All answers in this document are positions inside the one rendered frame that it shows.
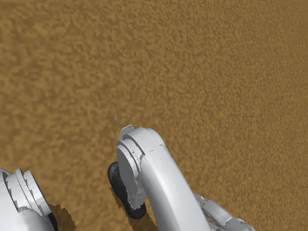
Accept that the right robot arm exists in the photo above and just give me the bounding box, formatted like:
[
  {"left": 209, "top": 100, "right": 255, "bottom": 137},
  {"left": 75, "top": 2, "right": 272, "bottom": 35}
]
[{"left": 224, "top": 218, "right": 256, "bottom": 231}]

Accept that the right robot foot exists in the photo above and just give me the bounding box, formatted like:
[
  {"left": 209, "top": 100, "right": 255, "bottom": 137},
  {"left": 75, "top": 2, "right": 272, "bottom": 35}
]
[{"left": 107, "top": 162, "right": 146, "bottom": 219}]

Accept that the right robot hand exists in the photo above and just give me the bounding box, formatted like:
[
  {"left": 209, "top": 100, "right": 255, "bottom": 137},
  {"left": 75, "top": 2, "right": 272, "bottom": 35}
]
[{"left": 193, "top": 193, "right": 234, "bottom": 231}]

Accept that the left robot foot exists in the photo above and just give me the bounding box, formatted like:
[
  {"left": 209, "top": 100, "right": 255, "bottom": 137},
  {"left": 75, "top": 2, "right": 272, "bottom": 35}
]
[{"left": 48, "top": 212, "right": 58, "bottom": 231}]

